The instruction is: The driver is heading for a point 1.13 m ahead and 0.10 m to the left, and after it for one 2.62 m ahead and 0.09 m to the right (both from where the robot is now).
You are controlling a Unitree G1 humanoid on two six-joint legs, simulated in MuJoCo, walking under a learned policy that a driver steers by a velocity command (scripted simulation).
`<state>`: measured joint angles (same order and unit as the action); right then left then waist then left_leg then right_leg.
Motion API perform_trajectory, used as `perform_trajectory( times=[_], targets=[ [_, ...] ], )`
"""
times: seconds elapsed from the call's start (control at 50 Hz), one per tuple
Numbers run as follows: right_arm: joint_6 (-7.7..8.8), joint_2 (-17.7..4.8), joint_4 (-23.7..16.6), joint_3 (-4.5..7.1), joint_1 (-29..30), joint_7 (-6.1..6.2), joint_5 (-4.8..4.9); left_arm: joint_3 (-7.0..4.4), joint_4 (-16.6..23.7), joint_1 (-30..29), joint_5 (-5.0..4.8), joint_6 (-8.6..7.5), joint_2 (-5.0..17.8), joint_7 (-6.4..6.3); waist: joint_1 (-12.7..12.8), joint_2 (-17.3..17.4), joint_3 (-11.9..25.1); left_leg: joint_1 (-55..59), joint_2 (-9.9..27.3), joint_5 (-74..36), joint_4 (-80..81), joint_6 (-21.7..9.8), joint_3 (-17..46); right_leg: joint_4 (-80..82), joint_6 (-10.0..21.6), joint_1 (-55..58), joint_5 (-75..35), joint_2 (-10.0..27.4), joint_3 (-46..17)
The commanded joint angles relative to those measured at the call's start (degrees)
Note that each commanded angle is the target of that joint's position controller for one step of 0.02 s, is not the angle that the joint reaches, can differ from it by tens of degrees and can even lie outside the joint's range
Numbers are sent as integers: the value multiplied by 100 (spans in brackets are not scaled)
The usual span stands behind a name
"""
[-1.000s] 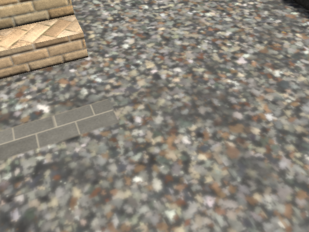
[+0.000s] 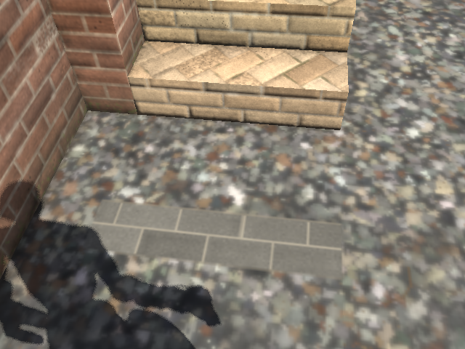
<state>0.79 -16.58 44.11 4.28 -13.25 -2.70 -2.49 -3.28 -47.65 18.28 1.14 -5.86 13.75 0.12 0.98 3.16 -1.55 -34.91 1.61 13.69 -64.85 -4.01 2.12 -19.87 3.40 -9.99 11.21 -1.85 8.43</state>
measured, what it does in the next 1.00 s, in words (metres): walks ahead, turning left: left foot, then right foot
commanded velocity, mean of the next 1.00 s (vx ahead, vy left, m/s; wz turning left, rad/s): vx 0.50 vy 0.00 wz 0.36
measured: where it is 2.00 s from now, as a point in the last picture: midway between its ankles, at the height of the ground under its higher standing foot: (199, 191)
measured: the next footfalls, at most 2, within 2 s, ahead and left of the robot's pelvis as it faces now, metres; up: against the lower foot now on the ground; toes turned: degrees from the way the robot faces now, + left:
left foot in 0.30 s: +0.31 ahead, +0.13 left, +0.00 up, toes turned +14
right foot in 0.86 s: +0.69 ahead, +0.06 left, +0.00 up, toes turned +17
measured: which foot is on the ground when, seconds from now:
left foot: up 0.00-0.28, down 0.30-0.88, up 0.90-1.00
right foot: down 0.00-0.32, up 0.34-0.84, down 0.86-1.00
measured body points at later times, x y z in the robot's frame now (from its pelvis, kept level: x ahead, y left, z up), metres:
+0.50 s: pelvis +0.27 +0.08 +0.00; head +0.30 +0.09 +0.44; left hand +0.30 +0.35 -0.13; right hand +0.42 -0.16 -0.13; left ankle +0.27 +0.12 -0.74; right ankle +0.31 -0.08 -0.66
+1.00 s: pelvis +0.57 +0.10 -0.01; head +0.61 +0.10 +0.44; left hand +0.60 +0.38 -0.12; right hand +0.69 -0.15 -0.15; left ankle +0.43 +0.17 -0.64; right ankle +0.65 +0.05 -0.74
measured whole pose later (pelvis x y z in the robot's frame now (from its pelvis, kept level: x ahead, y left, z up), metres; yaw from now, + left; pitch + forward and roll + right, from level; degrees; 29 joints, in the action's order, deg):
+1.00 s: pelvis +0.57 +0.10 -0.01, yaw +20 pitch +0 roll +0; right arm 4.0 -15.4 51.7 2.4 -19.4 -0.5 -1.3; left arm -2.8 -46.1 11.8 1.9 -3.8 14.5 0.9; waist -1.4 1.5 -3.3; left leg -20.4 -1.6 17.9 -68.4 -4.6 2.0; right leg -27.7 4.8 -18.3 9.8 -2.7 5.0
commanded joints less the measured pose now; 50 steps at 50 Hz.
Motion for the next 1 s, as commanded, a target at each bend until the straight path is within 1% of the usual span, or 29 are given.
perform_trajectory(
  times=[0.02,0.12,0.2,0.24,0.26,0.28,0.3,0.32,0.34,0.36,0.38,0.4,0.42,0.46,0.52,0.64,0.68,0.76,0.8,0.82,0.84,0.86,0.88,0.9,0.92,0.94,0.96,0.98,1.0],
  targets=[
    [-8,0,-413,-50,107,-91,-2,-62,201,100,-9,-137,435,25,-132,-671,-79,-681,273,-596,219,64,151,1191,665,249,-1206,1669,-980],
    [52,142,-744,-177,1175,-203,45,-67,31,410,-14,-94,576,-3,97,-705,-262,-288,210,-1492,1905,15,-439,1104,454,373,-1778,1486,-91],
    [49,86,-950,-189,1676,-224,7,-101,-176,803,0,35,779,-94,241,-710,-391,-103,54,-824,2711,-201,-819,785,390,1148,-2465,1701,164],
    [44,9,-926,-149,1499,-169,-28,-123,-268,881,10,129,939,-141,113,-832,-185,422,-302,-183,2949,-407,-1054,32,317,1474,-4221,1752,398],
    [59,-79,-825,-102,1115,-138,-39,-140,-300,900,17,186,1041,-160,-65,-893,77,909,-536,78,3067,-540,-1115,-680,296,1559,-4984,1762,495],
    [107,-210,-595,-22,363,-89,-65,-144,-290,869,-4,240,1103,-169,-392,-820,521,1861,-764,45,3393,-702,-1103,-1757,238,1314,-5037,1720,617],
    [141,-533,-260,126,-684,3,-124,-124,-176,803,9,255,1066,-165,-850,-493,1135,3411,-479,173,3593,-953,-481,-3274,73,294,-3844,1608,654],
    [130,-1181,-286,292,-896,103,-89,27,261,934,-59,214,422,-44,-639,826,1798,5347,1339,849,3765,-1607,2288,-5301,-257,-2177,562,894,624],
    [62,-1307,-408,329,-1121,154,90,-74,530,351,-33,158,806,-8,-842,629,2159,5640,1935,312,4652,-2010,4314,-6336,-382,-3210,2001,162,-482],
    [26,-1175,-254,306,-1013,216,119,-69,708,-269,-47,107,815,16,-823,120,1335,5249,1663,-470,4692,-1803,3197,-6211,-316,-3748,1311,536,-915],
    [54,-907,-192,245,-749,250,176,0,688,-257,-72,40,690,12,-563,-122,745,4379,1482,-1276,4740,-1616,2520,-5657,-295,-3497,850,743,-900],
    [99,-664,-204,172,-451,257,167,2,570,-121,-28,65,651,6,-261,-397,458,3706,1182,-1833,4825,-1359,1994,-5152,-302,-3074,746,900,-911],
    [146,-487,-223,104,-228,258,191,11,511,69,79,173,613,15,-14,-375,367,3199,945,-2183,4916,-1244,1638,-4882,-350,-2656,778,960,-935],
    [279,-344,-191,32,-217,218,218,21,410,286,179,372,518,73,134,-269,430,2784,747,-2627,5085,-1219,1297,-4606,-419,-2234,743,932,-851],
    [360,-542,103,70,-622,229,257,51,567,-178,199,452,386,135,50,-175,95,2575,637,-2271,5487,-1129,1106,-3920,-514,-2553,59,972,-774],
    [416,-547,439,34,-1243,246,256,57,920,-1390,108,429,427,153,-365,-67,-161,3393,631,-2198,5620,-862,958,-2536,-478,-3215,-1187,855,-744],
    [421,-518,522,16,-1402,249,183,52,1020,-1772,137,404,464,190,-506,-111,-304,3604,682,-2275,5586,-796,908,-2191,-414,-3264,-1354,774,-681],
    [412,-610,666,7,-1539,319,126,61,1211,-2200,89,344,473,249,-557,51,-478,3951,875,-2683,5409,-719,897,-1529,-180,-2965,-1034,565,-592],
    [408,-708,687,14,-1362,357,110,32,1128,-1862,78,302,533,228,-324,105,-370,3974,894,-3714,5020,-557,761,-1200,14,-2234,-599,344,-506],
    [412,-785,700,25,-1293,363,92,-18,982,-1428,63,280,624,179,-138,147,-108,3975,842,-4624,4519,-464,688,-1131,109,-1575,-344,125,-418],
    [402,-847,726,37,-1248,353,63,-87,719,-625,53,238,748,102,209,80,358,3908,682,-5163,3541,-382,550,-926,232,-621,-209,-87,-324],
    [418,-778,693,10,-1239,344,72,-173,448,369,133,174,973,15,642,-87,969,3134,450,-4303,2173,-300,393,-865,432,819,-141,338,-746],
    [443,-220,504,-122,-1702,300,287,-316,405,1053,300,141,1594,-60,600,-1138,1897,1431,-267,-1768,15,-89,9,-691,928,2532,872,2006,-3080],
    [459,-362,641,-65,-2062,294,314,-339,308,935,174,207,1574,15,360,-1831,2208,371,-951,1475,-1219,-66,215,340,1389,2818,712,2658,-5304],
    [437,-540,616,-34,-1581,305,179,-276,383,310,33,231,1242,48,154,-1090,1198,-40,-492,940,-1486,-121,443,434,1281,1973,808,2391,-4544],
    [455,-511,529,-63,-1075,265,149,-178,435,-113,-13,201,847,69,115,-514,608,32,-234,475,-1222,-120,350,492,1203,1139,290,2173,-3569],
    [437,-391,490,-84,-877,228,138,-116,390,-278,21,167,657,80,-18,-370,308,217,-16,290,-860,-120,266,649,1038,575,-257,1875,-2934],
    [384,-412,439,-87,-783,189,65,-66,360,-395,52,110,579,60,-125,-514,190,466,120,200,-524,-56,214,756,959,203,-782,1668,-2542],
    [308,-238,482,-119,-890,149,58,-44,279,-323,94,73,537,77,-178,-587,218,672,122,208,-402,0,138,796,930,66,-1071,1551,-2248]
  ],
)
Keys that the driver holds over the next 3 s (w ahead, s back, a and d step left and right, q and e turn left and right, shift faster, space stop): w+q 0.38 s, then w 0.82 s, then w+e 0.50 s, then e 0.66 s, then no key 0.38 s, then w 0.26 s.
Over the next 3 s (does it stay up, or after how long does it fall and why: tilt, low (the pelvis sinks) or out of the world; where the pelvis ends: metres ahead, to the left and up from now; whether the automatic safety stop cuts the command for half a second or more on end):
stays up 1.07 0.21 0.00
